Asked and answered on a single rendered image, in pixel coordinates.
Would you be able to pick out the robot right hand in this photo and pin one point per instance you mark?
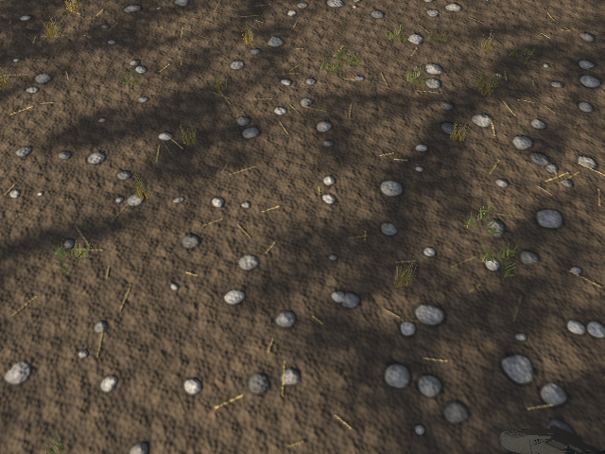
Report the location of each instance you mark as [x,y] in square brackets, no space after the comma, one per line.
[553,440]

